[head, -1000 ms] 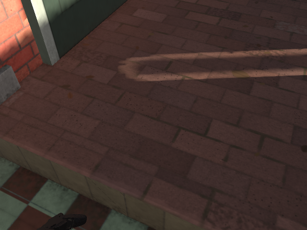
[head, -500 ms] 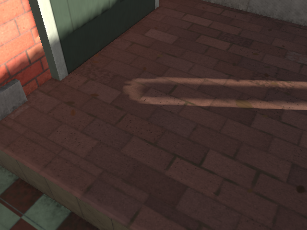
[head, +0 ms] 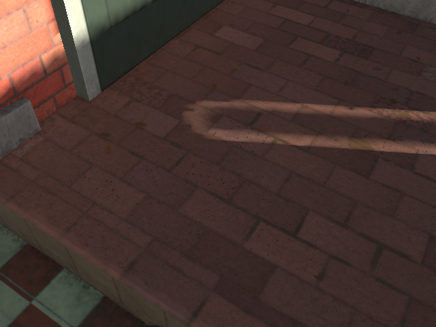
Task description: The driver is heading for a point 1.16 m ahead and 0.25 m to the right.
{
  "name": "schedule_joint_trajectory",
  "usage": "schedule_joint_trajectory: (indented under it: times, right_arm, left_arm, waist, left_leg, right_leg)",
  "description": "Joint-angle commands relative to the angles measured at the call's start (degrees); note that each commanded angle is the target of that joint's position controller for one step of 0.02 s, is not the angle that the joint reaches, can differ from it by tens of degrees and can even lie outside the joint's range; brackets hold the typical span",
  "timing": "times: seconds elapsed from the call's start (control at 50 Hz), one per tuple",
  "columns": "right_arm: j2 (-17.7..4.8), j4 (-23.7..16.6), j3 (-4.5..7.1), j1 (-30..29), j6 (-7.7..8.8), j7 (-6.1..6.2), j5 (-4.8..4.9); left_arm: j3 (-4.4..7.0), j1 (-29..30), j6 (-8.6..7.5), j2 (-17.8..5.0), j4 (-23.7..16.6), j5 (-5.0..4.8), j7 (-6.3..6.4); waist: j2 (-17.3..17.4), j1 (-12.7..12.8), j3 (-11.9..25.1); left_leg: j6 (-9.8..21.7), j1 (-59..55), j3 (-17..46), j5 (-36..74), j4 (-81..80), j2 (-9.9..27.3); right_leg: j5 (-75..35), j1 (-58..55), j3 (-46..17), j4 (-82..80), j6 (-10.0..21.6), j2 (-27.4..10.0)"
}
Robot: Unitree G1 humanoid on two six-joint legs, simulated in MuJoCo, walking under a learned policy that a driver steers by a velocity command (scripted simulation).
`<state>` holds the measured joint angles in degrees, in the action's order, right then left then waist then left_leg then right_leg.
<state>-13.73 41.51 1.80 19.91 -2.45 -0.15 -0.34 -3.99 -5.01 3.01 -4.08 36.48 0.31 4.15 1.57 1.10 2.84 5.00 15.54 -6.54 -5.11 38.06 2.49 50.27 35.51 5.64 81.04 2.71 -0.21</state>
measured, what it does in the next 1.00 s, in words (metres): climbs: left foot 0.18 m lower, then right foot 0.18 m higher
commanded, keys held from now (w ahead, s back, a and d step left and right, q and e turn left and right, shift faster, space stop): w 0.32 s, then w+e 0.68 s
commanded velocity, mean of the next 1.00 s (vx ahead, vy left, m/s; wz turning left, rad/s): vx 0.47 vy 0.00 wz -0.27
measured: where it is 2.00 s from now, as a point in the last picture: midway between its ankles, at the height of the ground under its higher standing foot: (218, 171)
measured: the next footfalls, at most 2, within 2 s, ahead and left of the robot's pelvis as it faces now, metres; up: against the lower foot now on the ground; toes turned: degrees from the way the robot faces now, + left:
left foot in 0.24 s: -0.03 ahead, +0.14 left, -0.18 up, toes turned +0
right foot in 0.58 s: +0.24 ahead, +0.06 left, +0.00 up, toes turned +0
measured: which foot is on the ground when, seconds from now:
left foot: up 0.00-0.22, down 0.24-0.58, up 0.60-0.90, down 0.92-1.00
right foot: down 0.00-0.20, up 0.22-0.56, down 0.58-1.00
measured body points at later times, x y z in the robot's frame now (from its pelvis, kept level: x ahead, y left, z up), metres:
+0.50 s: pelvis +0.14 +0.10 -0.03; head +0.17 +0.13 +0.42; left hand +0.36 +0.28 -0.11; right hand -0.03 -0.13 -0.14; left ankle -0.06 +0.14 -0.76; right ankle +0.19 -0.01 -0.45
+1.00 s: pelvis +0.41 +0.20 +0.17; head +0.42 +0.20 +0.62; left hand +0.33 +0.39 +0.02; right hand +0.73 +0.05 +0.19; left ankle +0.54 +0.30 -0.41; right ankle +0.22 +0.06 -0.56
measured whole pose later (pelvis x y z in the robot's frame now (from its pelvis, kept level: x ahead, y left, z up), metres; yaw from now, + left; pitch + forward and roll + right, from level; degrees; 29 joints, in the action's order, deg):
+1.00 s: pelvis +0.41 +0.20 +0.17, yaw -15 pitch +11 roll +5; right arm -3.8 33.8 -6.0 -15.9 0.1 -3.2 -2.1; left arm 0.2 -32.2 -8.3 -7.0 62.8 3.0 -6.9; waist -7.8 8.8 10.2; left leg 2.2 62.4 -6.9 -28.3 79.1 1.3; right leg 11.2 11.6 -17.9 27.1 2.6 -5.0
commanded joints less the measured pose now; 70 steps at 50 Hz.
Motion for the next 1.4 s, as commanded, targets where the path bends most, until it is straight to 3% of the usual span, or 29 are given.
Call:
schedule_joint_trajectory:
  times: [0.02,0.08,0.14,0.18,0.22,0.24,0.26,0.34,0.36,0.38,0.42,0.48,0.52,0.56,0.58,0.6,0.62,0.64,0.68,0.72,0.78,0.86,0.92,0.96,1.02,1.04,1.06,1.14,1.4]
  right_arm:
    - [-3.8,-12.8,1.11,-9.6,0.31,-0.04,-1.58]
    - [-1.5,-13.8,0.36,-1.5,0.32,0.44,-2.16]
    - [-1.9,-14.4,0.69,-8.4,2.02,0.33,-1.85]
    - [-0.9,-11.8,0.90,3.5,3.52,0.69,-1.48]
    - [-1.8,0.9,2.73,19.1,5.18,0.51,0.76]
    - [-0.6,1.3,1.70,15.1,5.48,-0.57,-1.52]
    - [-6.5,-0.3,2.01,12.4,6.22,-1.88,-4.51]
    - [-4.6,4.8,2.86,15.1,5.54,0.60,-2.65]
    - [-10.5,10.5,0.43,21.9,3.69,-5.65,-6.94]
    - [-11.3,12.3,1.04,17.8,2.86,-8.84,-10.78]
    - [-12.1,13.7,0.84,11.1,4.39,-8.39,-9.53]
    - [-11.5,15.0,-1.73,5.3,3.34,-8.15,-10.87]
    - [-16.3,13.4,-1.51,6.5,0.74,-7.72,-8.87]
    - [-18.8,7.0,-1.64,-0.7,-1.33,-5.88,-5.62]
    - [-15.1,7.6,-2.21,-3.8,-2.70,-5.76,-7.52]
    - [-11.1,14.6,-1.00,4.4,-1.69,-10.42,-6.53]
    - [-11.4,10.6,-0.37,-2.6,-1.51,-10.64,-2.31]
    - [-6.9,3.5,-0.84,-7.5,-0.70,-8.93,-3.02]
    - [-1.2,-3.2,-2.56,-11.3,0.86,-4.86,-6.40]
    - [-0.5,-3.3,-3.08,-11.5,1.54,-1.29,-3.58]
    - [0.3,-12.2,-4.50,-28.4,3.69,-0.91,-0.57]
    - [1.6,-15.8,-5.69,-42.2,2.10,-1.72,-4.69]
    - [4.3,-16.0,-5.73,-43.5,2.17,-3.45,-3.73]
    - [0.3,-11.8,-4.19,-35.8,3.27,-3.20,0.23]
    - [-6.4,1.8,-0.47,-3.6,2.97,-0.69,-2.97]
    - [-8.7,5.1,0.09,1.2,3.72,-0.21,-3.97]
    - [-9.5,8.4,0.07,-3.1,5.34,-0.28,-3.24]
    - [10.8,13.5,-4.36,-16.1,7.40,-1.46,-2.34]
    - [1.0,19.1,-3.22,3.5,11.18,-0.42,-6.80]
  left_arm:
    - [3.79,0.9,-1.82,-10.5,-4.1,1.21,0.44]
    - [4.50,5.1,-4.24,-7.4,-5.4,1.80,-1.48]
    - [6.06,-1.9,-3.88,-10.1,-2.5,2.68,0.51]
    - [6.80,1.9,-4.05,-11.3,-3.7,2.96,2.04]
    - [7.35,7.0,-3.77,-10.0,-5.5,2.77,2.66]
    - [6.19,5.4,-2.74,-4.3,-6.4,1.16,1.43]
    - [5.27,4.9,-3.22,0.7,-9.1,-2.90,0.90]
    - [1.75,13.0,-5.16,-0.2,-10.5,2.54,-2.77]
    - [2.73,9.8,-6.46,-6.3,-19.8,-0.45,-6.44]
    - [3.85,5.6,-4.96,-10.3,-16.6,-1.88,-7.23]
    - [3.65,-3.0,-2.42,-10.9,-11.4,-0.80,-9.34]
    - [3.54,4.5,2.80,-12.3,-13.4,-0.41,-11.16]
    - [2.34,4.6,9.14,-9.9,-14.0,-1.57,-11.26]
    - [3.37,-22.3,15.32,-10.4,-3.5,0.51,-9.20]
    - [3.26,-48.5,17.66,-5.0,8.5,2.75,-8.36]
    - [0.39,-54.0,12.90,-4.5,15.0,6.97,-8.56]
    - [2.05,-44.5,7.68,-10.7,10.2,8.62,-10.00]
    - [2.78,-42.2,3.03,-13.1,16.2,6.25,-11.96]
    - [1.12,-28.8,-5.25,-2.6,22.1,2.43,-13.56]
    - [1.30,-17.0,-9.57,0.6,24.7,3.56,-13.53]
    - [3.08,-21.2,-11.89,-6.0,23.5,5.19,-10.97]
    - [2.95,-39.4,-11.60,-6.8,28.8,3.92,-9.98]
    - [4.74,-33.4,-11.07,-12.0,24.7,-0.35,-12.23]
    - [6.11,-35.8,-12.17,-14.6,24.8,2.19,-10.79]
    - [5.22,-28.8,-11.23,-4.8,24.6,4.76,-10.46]
    - [6.80,-25.4,-10.01,-7.8,25.1,1.76,-10.87]
    - [6.98,-23.3,-9.68,-6.7,25.4,0.94,-11.55]
    - [5.35,-12.8,-8.62,-3.6,21.6,1.47,-10.34]
    - [6.72,13.6,-8.19,-10.0,13.4,-0.26,-10.76]
  waist:
    - [-12.2,1.3,-2.7]
    - [-6.3,-4.2,-2.1]
    - [-6.3,0.4,-2.3]
    - [-4.9,-7.9,2.2]
    - [10.1,-15.2,1.9]
    - [6.3,-9.3,-0.9]
    - [11.4,-4.9,2.3]
    - [1.3,-3.4,1.8]
    - [13.4,5.6,-11.4]
    - [3.3,6.0,-12.5]
    - [-3.6,10.0,-2.6]
    - [4.3,15.7,-1.0]
    - [13.1,13.0,3.6]
    - [12.5,17.0,6.0]
    - [-6.3,23.7,13.6]
    - [-17.2,15.1,28.4]
    - [-3.2,13.8,17.8]
    - [-5.4,8.4,7.8]
    - [3.1,-2.2,4.5]
    - [1.3,-7.1,-3.3]
    - [-4.1,-2.5,-2.4]
    - [-9.4,5.7,0.8]
    - [-17.0,2.2,0.9]
    - [-10.3,0.1,12.5]
    - [13.5,-11.6,23.0]
    - [14.7,-12.7,14.8]
    - [10.8,-7.8,5.4]
    - [-3.9,2.1,6.3]
    - [1.3,-2.2,-1.2]
  left_leg:
    - [-0.3,11.2,7.6,-14.2,35.2,-6.1]
    - [-1.0,18.7,14.7,-25.5,38.8,-5.6]
    - [-1.7,22.6,9.5,-23.4,12.3,-3.7]
    - [-2.1,4.0,2.3,-14.3,-18.2,-4.6]
    - [0.8,-24.4,2.1,35.3,-41.9,1.3]
    - [4.2,-30.5,6.9,38.2,-32.7,6.3]
    - [3.5,-40.2,12.6,89.0,-7.7,13.5]
    - [0.5,-33.4,13.7,45.2,-15.1,12.5]
    - [13.7,-22.2,28.5,54.4,-16.9,19.6]
    - [15.0,-20.5,24.4,57.8,-21.8,23.5]
    - [12.7,-20.1,17.8,61.5,-23.0,23.2]
    - [6.6,6.1,6.0,107.8,-25.3,14.0]
    - [7.4,4.1,4.8,154.5,-26.1,14.5]
    - [-4.6,-2.9,2.7,181.7,-4.6,12.3]
    - [-5.2,12.0,9.6,123.4,48.4,10.3]
    - [-4.2,28.4,17.5,24.6,76.9,-4.9]
    - [5.1,40.5,28.8,25.1,89.2,-12.9]
    - [4.6,53.4,30.1,12.2,93.0,-13.2]
    - [8.2,64.4,23.5,-6.1,91.1,-7.8]
    - [9.6,58.0,14.8,-14.3,85.4,-1.1]
    - [5.6,42.0,6.3,-12.8,72.8,3.1]
    - [3.3,58.8,8.2,-17.7,54.4,3.2]
    - [0.4,29.3,-4.6,-30.3,38.9,-2.0]
    - [2.4,14.8,3.3,-22.0,31.1,-4.1]
    - [9.7,-14.6,45.0,-35.1,-0.2,14.1]
    - [9.5,-3.4,54.7,-38.1,-7.1,17.5]
    - [7.6,5.4,47.0,-35.0,-7.9,16.6]
    - [1.8,5.2,22.8,-3.9,-8.2,13.5]
    - [0.3,-21.6,-4.8,18.0,-28.4,13.0]
  right_leg:
    - [-25.8,1.5,-36.9,-41.2,15.1,-13.9]
    - [-36.2,0.2,-29.2,-26.2,9.2,-13.4]
    - [-41.6,-11.3,-29.0,-27.0,9.8,-13.1]
    - [-46.4,-10.9,-11.9,-12.3,4.6,-5.7]
    - [-21.4,5.1,-2.9,21.5,4.0,5.5]
    - [-11.5,19.9,-5.3,40.1,5.0,8.3]
    - [-4.9,37.1,-8.0,58.2,3.0,11.7]
    - [-13.9,53.5,1.2,51.6,1.9,3.3]
    - [-10.9,59.9,-12.7,43.6,6.3,3.1]
    - [-16.3,63.2,-13.8,44.8,6.9,2.3]
    - [-21.5,56.2,-6.0,52.6,6.9,3.4]
    - [-31.4,24.7,10.7,29.4,12.7,9.0]
    - [-35.5,4.0,13.0,5.2,6.1,14.4]
    - [-28.8,-14.0,14.3,-29.1,4.8,21.1]
    - [-46.0,-32.7,-8.7,-38.8,12.4,12.7]
    - [-57.5,-40.7,-44.1,-42.5,24.7,-2.4]
    - [-71.0,-24.9,-51.5,-43.9,26.6,-4.8]
    - [-53.8,-25.8,-47.4,-47.6,22.9,-5.4]
    - [-39.1,-25.5,-36.9,-51.4,16.7,-3.4]
    - [-25.9,-4.5,-26.0,-56.6,9.8,0.0]
    - [-36.8,12.3,-22.0,-58.4,5.0,5.1]
    - [-44.5,-12.7,-34.9,-57.8,10.3,-3.6]
    - [-73.3,-5.2,-34.9,-71.8,14.7,-12.2]
    - [-113.5,-11.9,-25.7,-59.0,8.7,-10.1]
    - [-52.7,12.2,-23.6,-16.8,4.6,0.8]
    - [-51.8,16.1,-24.7,15.8,4.2,3.5]
    - [-55.6,22.8,-23.3,30.4,5.2,2.6]
    - [-53.5,23.8,-23.7,30.5,9.5,-1.5]
    - [-54.0,29.6,-11.0,-8.8,6.1,-3.5]
Velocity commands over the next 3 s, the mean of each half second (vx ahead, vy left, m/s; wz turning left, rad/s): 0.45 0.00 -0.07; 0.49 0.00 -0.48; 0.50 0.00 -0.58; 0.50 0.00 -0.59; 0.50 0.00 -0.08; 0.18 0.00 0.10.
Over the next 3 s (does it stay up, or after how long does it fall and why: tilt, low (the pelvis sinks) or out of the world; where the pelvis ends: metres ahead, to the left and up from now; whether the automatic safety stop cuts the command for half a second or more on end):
stays up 1.03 -0.24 0.32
